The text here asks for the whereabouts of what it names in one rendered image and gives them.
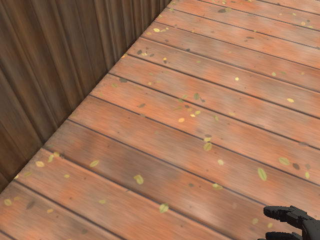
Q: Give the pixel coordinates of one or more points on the robot right hand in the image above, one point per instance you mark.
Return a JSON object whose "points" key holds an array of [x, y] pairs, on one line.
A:
{"points": [[295, 217]]}

